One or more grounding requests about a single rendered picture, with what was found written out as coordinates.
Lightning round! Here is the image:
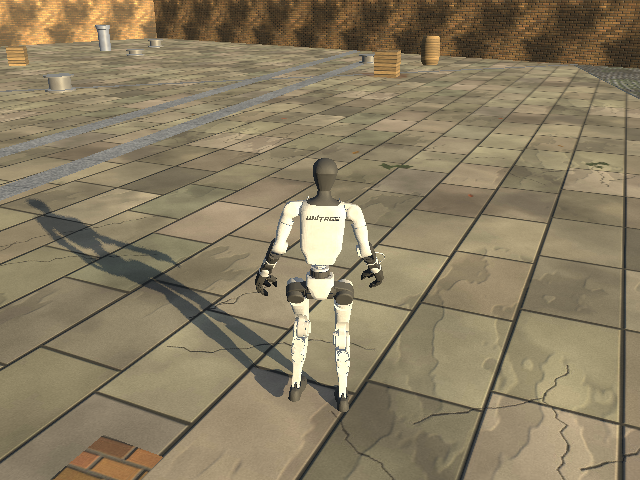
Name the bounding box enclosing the robot left hand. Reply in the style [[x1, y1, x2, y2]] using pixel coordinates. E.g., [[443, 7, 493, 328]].
[[255, 271, 277, 296]]

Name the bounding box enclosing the robot right hand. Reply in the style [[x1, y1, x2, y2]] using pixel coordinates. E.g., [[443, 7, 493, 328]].
[[361, 267, 384, 288]]

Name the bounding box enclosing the robot left forearm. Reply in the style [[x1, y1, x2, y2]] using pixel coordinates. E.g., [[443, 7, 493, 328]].
[[259, 238, 281, 277]]

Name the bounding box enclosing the right robot foot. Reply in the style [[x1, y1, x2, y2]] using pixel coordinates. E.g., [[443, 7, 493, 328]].
[[334, 386, 349, 412]]

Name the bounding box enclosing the robot right upper arm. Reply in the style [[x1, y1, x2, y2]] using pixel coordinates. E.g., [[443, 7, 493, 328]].
[[344, 202, 372, 258]]

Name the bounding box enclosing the robot right forearm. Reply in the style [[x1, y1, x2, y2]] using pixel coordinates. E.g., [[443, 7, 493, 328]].
[[362, 242, 381, 274]]

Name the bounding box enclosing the humanoid robot head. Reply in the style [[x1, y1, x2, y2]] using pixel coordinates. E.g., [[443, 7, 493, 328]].
[[306, 158, 341, 206]]

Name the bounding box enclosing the robot left upper arm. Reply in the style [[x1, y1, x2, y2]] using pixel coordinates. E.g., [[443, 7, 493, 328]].
[[271, 200, 303, 254]]

